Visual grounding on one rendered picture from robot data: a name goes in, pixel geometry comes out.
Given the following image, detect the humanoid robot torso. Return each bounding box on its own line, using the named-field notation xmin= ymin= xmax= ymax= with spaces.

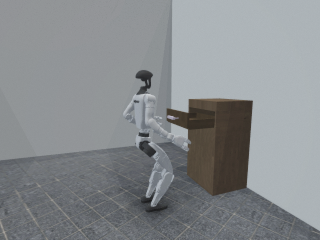
xmin=134 ymin=91 xmax=155 ymax=151

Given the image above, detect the left robot upper arm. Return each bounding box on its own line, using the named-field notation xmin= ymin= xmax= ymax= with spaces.
xmin=123 ymin=94 xmax=136 ymax=120

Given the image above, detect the robot right foot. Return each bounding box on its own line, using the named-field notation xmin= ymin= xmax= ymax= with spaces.
xmin=145 ymin=203 xmax=168 ymax=213

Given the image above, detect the cabinet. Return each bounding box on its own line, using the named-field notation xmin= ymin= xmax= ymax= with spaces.
xmin=187 ymin=98 xmax=253 ymax=196

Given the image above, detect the handle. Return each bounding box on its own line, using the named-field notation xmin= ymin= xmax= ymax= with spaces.
xmin=167 ymin=115 xmax=179 ymax=120

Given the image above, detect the right robot hand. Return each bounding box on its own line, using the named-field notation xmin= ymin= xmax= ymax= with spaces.
xmin=173 ymin=135 xmax=191 ymax=151

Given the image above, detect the right robot forearm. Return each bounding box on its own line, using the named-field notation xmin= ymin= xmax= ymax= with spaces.
xmin=148 ymin=118 xmax=176 ymax=142

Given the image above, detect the drawer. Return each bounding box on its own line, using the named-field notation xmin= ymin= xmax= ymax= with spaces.
xmin=166 ymin=108 xmax=215 ymax=130

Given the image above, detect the right robot upper arm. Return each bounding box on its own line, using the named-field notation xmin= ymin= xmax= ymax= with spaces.
xmin=144 ymin=94 xmax=156 ymax=128

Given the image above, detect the left robot forearm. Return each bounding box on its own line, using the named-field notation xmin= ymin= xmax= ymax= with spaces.
xmin=128 ymin=115 xmax=136 ymax=125

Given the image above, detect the left robot hand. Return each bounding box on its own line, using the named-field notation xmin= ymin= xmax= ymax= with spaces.
xmin=154 ymin=116 xmax=163 ymax=125

